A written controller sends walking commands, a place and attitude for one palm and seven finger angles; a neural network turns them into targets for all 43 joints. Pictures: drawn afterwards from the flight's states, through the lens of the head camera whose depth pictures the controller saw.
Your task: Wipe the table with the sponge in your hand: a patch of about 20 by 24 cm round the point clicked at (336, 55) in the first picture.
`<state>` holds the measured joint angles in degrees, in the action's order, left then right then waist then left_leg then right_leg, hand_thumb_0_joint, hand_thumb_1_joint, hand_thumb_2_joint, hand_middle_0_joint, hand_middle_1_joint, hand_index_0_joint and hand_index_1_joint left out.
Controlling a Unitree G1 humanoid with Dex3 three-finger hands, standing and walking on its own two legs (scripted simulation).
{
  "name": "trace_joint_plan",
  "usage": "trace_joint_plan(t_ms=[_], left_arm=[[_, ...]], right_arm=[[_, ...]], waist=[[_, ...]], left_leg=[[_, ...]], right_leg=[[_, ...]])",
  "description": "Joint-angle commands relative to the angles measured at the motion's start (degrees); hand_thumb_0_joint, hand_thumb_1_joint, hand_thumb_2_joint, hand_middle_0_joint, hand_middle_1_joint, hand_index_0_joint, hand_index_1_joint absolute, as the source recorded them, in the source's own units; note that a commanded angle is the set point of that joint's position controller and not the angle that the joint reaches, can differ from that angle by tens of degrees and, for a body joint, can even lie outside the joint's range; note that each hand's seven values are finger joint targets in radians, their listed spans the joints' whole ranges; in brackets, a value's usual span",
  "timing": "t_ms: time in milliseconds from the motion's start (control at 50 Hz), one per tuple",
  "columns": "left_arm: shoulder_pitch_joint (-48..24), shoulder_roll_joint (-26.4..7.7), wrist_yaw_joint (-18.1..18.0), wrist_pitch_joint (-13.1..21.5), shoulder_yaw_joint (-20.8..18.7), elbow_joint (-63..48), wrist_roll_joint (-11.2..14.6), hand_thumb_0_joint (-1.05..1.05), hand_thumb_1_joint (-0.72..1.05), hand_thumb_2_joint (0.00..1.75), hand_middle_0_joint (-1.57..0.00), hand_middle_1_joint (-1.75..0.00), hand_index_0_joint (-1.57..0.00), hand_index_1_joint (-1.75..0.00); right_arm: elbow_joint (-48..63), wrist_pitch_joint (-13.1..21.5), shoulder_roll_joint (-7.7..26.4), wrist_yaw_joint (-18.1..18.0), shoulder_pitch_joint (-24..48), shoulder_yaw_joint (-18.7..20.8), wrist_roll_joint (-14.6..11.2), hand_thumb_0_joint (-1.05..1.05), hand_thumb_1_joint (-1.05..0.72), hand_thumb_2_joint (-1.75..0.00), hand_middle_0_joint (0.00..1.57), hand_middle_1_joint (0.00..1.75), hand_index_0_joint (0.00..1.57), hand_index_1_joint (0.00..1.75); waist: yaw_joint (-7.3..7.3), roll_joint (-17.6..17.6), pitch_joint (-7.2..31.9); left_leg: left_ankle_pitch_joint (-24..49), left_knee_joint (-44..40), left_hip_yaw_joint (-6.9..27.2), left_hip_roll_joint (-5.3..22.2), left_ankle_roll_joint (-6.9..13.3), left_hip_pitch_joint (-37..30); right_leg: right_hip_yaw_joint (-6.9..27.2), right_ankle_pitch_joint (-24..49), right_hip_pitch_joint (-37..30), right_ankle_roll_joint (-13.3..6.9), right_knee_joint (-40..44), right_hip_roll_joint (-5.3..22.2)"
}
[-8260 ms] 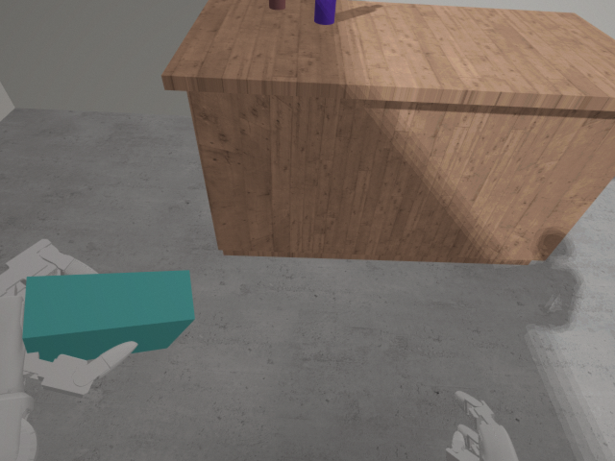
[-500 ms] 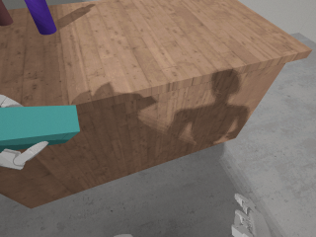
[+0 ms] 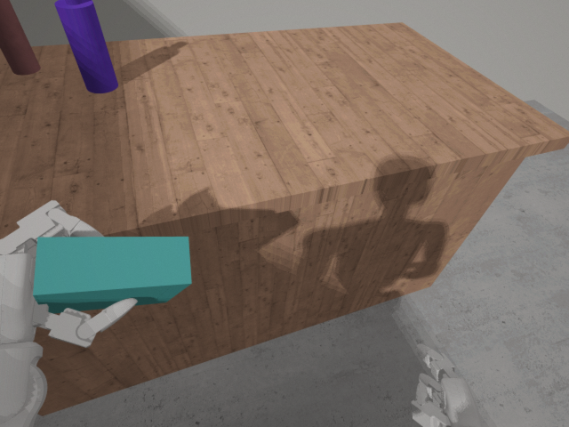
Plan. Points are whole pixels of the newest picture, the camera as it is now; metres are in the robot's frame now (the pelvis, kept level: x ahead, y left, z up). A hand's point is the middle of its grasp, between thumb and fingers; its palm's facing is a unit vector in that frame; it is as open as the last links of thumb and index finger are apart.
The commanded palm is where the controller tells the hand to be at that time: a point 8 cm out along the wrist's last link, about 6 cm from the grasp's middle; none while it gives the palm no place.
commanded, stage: shuffle to correct the standing spot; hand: left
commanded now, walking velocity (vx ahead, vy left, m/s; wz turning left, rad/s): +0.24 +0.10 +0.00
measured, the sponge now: (136, 275) +0.24 +0.20 +0.14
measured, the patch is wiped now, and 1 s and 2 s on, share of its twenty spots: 0.00 0.00 0.00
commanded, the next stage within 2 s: come to a stop and stand still in 0.66 s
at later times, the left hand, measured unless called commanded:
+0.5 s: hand (69, 193) +0.32 +0.30 +0.17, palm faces +0.43 -0.82 -0.38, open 9.4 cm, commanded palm +0.27 +0.33 +0.19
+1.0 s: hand (67, 146) +0.41 +0.35 +0.17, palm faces +0.48 -0.79 -0.38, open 9.4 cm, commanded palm +0.36 +0.37 +0.19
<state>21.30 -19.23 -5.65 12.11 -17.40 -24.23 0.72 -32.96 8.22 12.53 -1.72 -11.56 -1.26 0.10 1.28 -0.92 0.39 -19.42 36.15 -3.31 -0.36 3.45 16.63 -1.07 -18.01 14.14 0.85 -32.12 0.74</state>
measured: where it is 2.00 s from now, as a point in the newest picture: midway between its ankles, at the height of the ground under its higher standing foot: outside the picture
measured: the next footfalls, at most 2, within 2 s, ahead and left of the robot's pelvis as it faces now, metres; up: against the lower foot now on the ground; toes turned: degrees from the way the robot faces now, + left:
right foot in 0.24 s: +0.14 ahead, -0.09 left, +0.00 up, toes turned -6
left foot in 0.52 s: +0.21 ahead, +0.16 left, +0.00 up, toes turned -3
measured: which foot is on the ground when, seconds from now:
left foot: down 0.00-0.24, up 0.26-0.50, down 0.52-1.00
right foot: down 0.00-0.04, up 0.06-0.22, down 0.24-0.52, up 0.54-0.74, down 0.76-1.00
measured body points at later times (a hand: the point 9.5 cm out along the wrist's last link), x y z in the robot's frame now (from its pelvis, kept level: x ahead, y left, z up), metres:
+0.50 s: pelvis +0.11 +0.05 -0.01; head +0.14 +0.08 +0.44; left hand +0.30 +0.34 +0.19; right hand +0.28 -0.19 -0.08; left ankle +0.20 +0.20 -0.72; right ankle +0.10 -0.08 -0.73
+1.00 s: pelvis +0.20 +0.09 +0.00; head +0.22 +0.10 +0.44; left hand +0.38 +0.39 +0.19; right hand +0.37 -0.14 -0.09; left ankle +0.26 +0.21 -0.73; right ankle +0.18 -0.02 -0.73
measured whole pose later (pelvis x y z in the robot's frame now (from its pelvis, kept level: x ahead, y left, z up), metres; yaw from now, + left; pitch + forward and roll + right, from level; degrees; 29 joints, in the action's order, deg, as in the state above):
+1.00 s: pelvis +0.20 +0.09 +0.00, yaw +1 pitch -2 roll +0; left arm 22.9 -20.0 -9.0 11.3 -21.6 -26.0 1.6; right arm -37.3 7.7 13.0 -3.1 -11.5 -0.9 -0.2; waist 2.2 -0.9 -4.4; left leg -9.9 32.7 -3.4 1.4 0.4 18.5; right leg -3.5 -22.1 13.2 -0.1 -37.4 2.2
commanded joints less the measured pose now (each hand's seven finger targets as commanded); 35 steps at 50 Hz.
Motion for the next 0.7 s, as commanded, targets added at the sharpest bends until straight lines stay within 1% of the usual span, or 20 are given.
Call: trace_joint_plan(t_ms=[0, 20, 40, 100, 140, 180, 200, 220, 240, 280, 320, 360, 400, 440, 460, 500, 520, 540, 600, 680], left_arm=[[-7.05, -12.64, -1.45, 3.97, -10.62, -15.25, 1.61, 0.0, 0.1, 1.3, -1.2, -1.6, -1.2, -1.6], [-8.87, -15.47, -1.44, 4.96, -12.59, -19.15, 1.62, 0.0, 0.1, 1.3, -1.2, -1.6, -1.2, -1.6], [-8.03, -14.44, -1.5, 5.58, -12.07, -20.43, 1.42, 0.0, 0.1, 1.3, -1.2, -1.6, -1.2, -1.6], [-2.18, -11.92, -1.75, 4.52, -10.18, -21.77, 1.26, 0.0, 0.1, 1.3, -1.2, -1.6, -1.2, -1.6], [1.08, -11.26, -1.93, 3.92, -9.64, -21.59, 1.41, 0.0, 0.1, 1.3, -1.2, -1.6, -1.2, -1.6], [3.75, -12.0, -2.21, 3.91, -11.17, -18.44, 1.45, 0.0, 0.1, 1.3, -1.2, -1.6, -1.2, -1.6], [4.31, -13.49, -2.4, 3.87, -12.24, -16.8, 1.33, 0.0, 0.1, 1.3, -1.2, -1.6, -1.2, -1.6], [5.6, -13.08, -2.24, 3.63, -12.37, -13.4, 2.22, 0.0, 0.1, 1.3, -1.2, -1.6, -1.2, -1.6], [2.97, -14.11, -2.45, 4.42, -14.54, -15.43, 3.0, 0.0, 0.1, 1.3, -1.2, -1.6, -1.2, -1.6], [3.7, -14.78, -1.93, 5.08, -16.01, -15.33, 2.8, 0.0, 0.1, 1.3, -1.2, -1.6, -1.2, -1.6], [0.47, -15.37, -1.77, 6.16, -15.27, -18.69, 1.79, 0.0, 0.1, 1.3, -1.2, -1.6, -1.2, -1.6], [-3.61, -13.4, -1.92, 6.49, -12.7, -19.76, 1.56, 0.0, 0.1, 1.3, -1.2, -1.6, -1.2, -1.6], [-5.54, -12.41, -2.3, 5.7, -10.71, -19.25, 1.28, 0.0, 0.1, 1.3, -1.2, -1.6, -1.2, -1.6], [-6.18, -12.13, -2.61, 5.19, -9.35, -19.63, 1.03, 0.0, 0.1, 1.3, -1.2, -1.6, -1.2, -1.6], [-6.93, -12.3, -2.51, 5.45, -9.5, -21.35, 0.94, 0.0, 0.1, 1.3, -1.2, -1.6, -1.2, -1.6], [-8.14, -12.33, -2.73, 6.26, -10.46, -22.6, 0.82, 0.0, 0.1, 1.3, -1.2, -1.6, -1.2, -1.6], [-7.92, -14.6, -2.83, 6.78, -12.13, -19.42, 0.69, 0.0, 0.1, 1.3, -1.2, -1.6, -1.2, -1.6], [-4.38, -14.37, -2.29, 6.08, -12.56, -13.32, 0.66, 0.0, 0.1, 1.3, -1.2, -1.6, -1.2, -1.6], [-3.86, -13.27, -1.75, 5.82, -12.89, -19.73, 0.97, 0.0, 0.1, 1.3, -1.2, -1.6, -1.2, -1.6], [2.89, -12.31, -2.06, 5.25, -12.45, -20.52, 1.68, 0.0, 0.1, 1.3, -1.2, -1.6, -1.2, -1.6]], right_arm=[[9.89, 1.25, 6.79, -0.47, 3.98, 2.8, -0.99, 0.0, -0.9, -0.9, 0.2, 0.3, 0.2, 0.3], [10.06, 1.86, 5.93, -0.48, 4.35, 2.59, -0.31, 0.0, -0.9, -0.9, 0.2, 0.3, 0.2, 0.3], [9.76, 2.34, 5.37, -0.04, 3.05, 2.63, 0.39, 0.0, -0.9, -0.9, 0.2, 0.3, 0.2, 0.3], [9.83, 3.09, 6.16, 1.26, 1.2, 3.53, 0.27, 0.0, -0.9, -0.9, 0.2, 0.3, 0.2, 0.3], [10.12, 3.37, 6.38, 1.6, 2.04, 3.37, -0.04, 0.0, -0.9, -0.9, 0.2, 0.3, 0.2, 0.3], [10.11, 2.51, 6.75, 1.61, 3.36, 3.23, -0.3, 0.0, -0.9, -0.9, 0.2, 0.3, 0.2, 0.3], [9.94, 1.9, 6.11, 1.63, 3.26, 3.44, -0.58, 0.0, -0.9, -0.9, 0.2, 0.3, 0.2, 0.3], [10.47, 1.76, 6.04, 1.59, 3.31, 4.25, -0.67, 0.0, -0.9, -0.9, 0.2, 0.3, 0.2, 0.3], [9.81, 1.4, 7.05, 1.58, 2.42, 4.54, 0.07, 0.0, -0.9, -0.9, 0.2, 0.3, 0.2, 0.3], [8.25, 0.35, 7.19, 1.92, 1.61, 4.84, -0.28, 0.0, -0.9, -0.9, 0.2, 0.3, 0.2, 0.3], [7.35, -0.87, 5.7, 1.99, 4.14, 3.47, 0.04, 0.0, -0.9, -0.9, 0.2, 0.3, 0.2, 0.3], [6.87, -0.54, 3.93, 1.4, 3.94, 2.55, 0.33, 0.0, -0.9, -0.9, 0.2, 0.3, 0.2, 0.3], [5.92, 0.99, 3.39, 0.55, 3.67, 2.66, 0.62, 0.0, -0.9, -0.9, 0.2, 0.3, 0.2, 0.3], [5.82, 2.47, 4.15, -0.65, 3.4, 3.21, 0.55, 0.0, -0.9, -0.9, 0.2, 0.3, 0.2, 0.3], [6.7, 2.83, 4.89, -1.03, 2.56, 4.05, 0.19, 0.0, -0.9, -0.9, 0.2, 0.3, 0.2, 0.3], [7.81, 2.93, 6.76, -0.83, 2.49, 4.93, -0.19, 0.0, -0.9, -0.9, 0.2, 0.3, 0.2, 0.3], [8.59, 3.23, 5.72, -0.88, 3.86, 4.75, -0.43, 0.0, -0.9, -0.9, 0.2, 0.3, 0.2, 0.3], [6.75, 2.88, 5.67, -1.05, 3.05, 4.41, 0.18, 0.0, -0.9, -0.9, 0.2, 0.3, 0.2, 0.3], [6.72, 2.27, 5.79, -0.13, 3.89, 4.81, -0.45, 0.0, -0.9, -0.9, 0.2, 0.3, 0.2, 0.3], [7.39, 3.11, 5.35, 0.63, 3.57, 3.2, -0.59, 0.0, -0.9, -0.9, 0.2, 0.3, 0.2, 0.3]], waist=[[-1.55, 13.78, 2.26], [-1.88, 19.17, 2.47], [-2.09, 18.47, 3.38], [-1.74, 12.37, 6.23], [-1.18, 13.32, 7.35], [1.0, 7.95, 9.56], [1.51, -3.53, 12.65], [1.14, -14.43, 12.41], [0.42, -9.95, 10.32], [0.49, -3.83, 2.04], [-0.19, -0.32, 0.88], [-0.74, -2.82, 1.56], [-0.43, -4.09, 3.08], [-0.5, 1.13, 4.75], [-1.03, 5.74, 5.94], [-1.39, 22.58, 8.15], [-1.45, 16.56, 5.57], [-1.5, 11.67, 6.16], [-0.95, 15.14, 5.59], [-0.05, 13.78, 7.71]], left_leg=[[6.42, -15.69, 17.65, 9.14, 2.41, -7.85], [17.78, -17.92, 22.15, 11.86, 3.15, -15.83], [32.24, -16.44, 24.75, 13.83, 4.2, -22.45], [44.23, -9.23, 15.19, 12.27, 3.38, -26.05], [43.63, -5.8, 8.16, 8.76, 0.97, -20.1], [36.53, 5.28, 4.65, 7.05, -0.46, -0.49], [26.46, 21.49, 0.39, 3.1, -1.05, 12.95], [-1.23, 37.5, -0.18, -2.57, -2.65, 25.2], [-8.67, 44.05, 6.28, 0.32, -3.11, 27.76], [-8.74, 42.82, 11.11, 5.61, -3.49, 28.82], [-6.34, 31.57, 9.78, 8.41, -3.24, 23.61], [0.15, 16.7, 2.94, 7.08, -2.82, 10.04], [7.44, 5.31, -4.43, 2.33, -2.78, -2.19], [9.66, -2.99, -6.43, -0.5, -3.02, -9.38], [8.51, -6.19, -3.03, 0.88, -1.99, -13.12], [10.84, -15.99, 25.31, 17.71, 8.02, -17.99], [14.36, -18.5, 31.6, 20.84, 11.71, -16.0], [11.79, -18.01, 30.36, 20.34, 12.28, -12.65], [8.93, -15.0, 17.8, 16.33, 10.26, -4.19], [1.82, -10.71, 9.34, 11.82, 5.19, 4.92]], right_leg=[[-2.93, 1.06, 9.06, -2.17, -11.33, -2.01], [-3.88, -5.72, 17.43, -1.53, -17.81, -2.28], [-2.96, -11.72, 22.8, -2.02, -20.37, -1.66], [-4.38, -7.85, 21.53, -2.6, -13.86, -0.52], [-7.54, -0.74, 11.35, -2.82, -4.24, -1.61], [-6.78, 11.23, -13.43, -4.38, 5.73, -1.47], [5.67, 16.72, -26.25, -8.86, 5.71, 7.65], [26.92, 26.44, -29.37, -16.95, 8.27, 21.76], [31.59, 19.88, -23.61, -18.61, 11.38, 26.37], [27.66, 7.08, -11.67, -17.4, 13.45, 24.37], [17.72, 12.85, -5.59, -14.16, 11.99, 20.39], [6.35, 13.2, 3.3, -11.1, 12.14, 15.45], [1.65, 7.37, 5.42, -8.35, 10.4, 11.43], [-1.02, 3.18, 4.3, -6.12, 2.59, 8.04], [-0.93, 4.12, 5.32, -4.85, -5.12, 6.72], [-3.55, -15.6, 17.31, -0.78, -29.79, -1.69], [-0.52, -16.74, 20.96, -1.08, -37.85, -2.2], [1.44, -15.57, 21.09, -1.21, -39.12, 0.57], [0.84, -11.26, 15.17, -0.83, -28.64, 3.01], [-4.81, -4.6, -2.71, -1.05, -4.2, -0.9]])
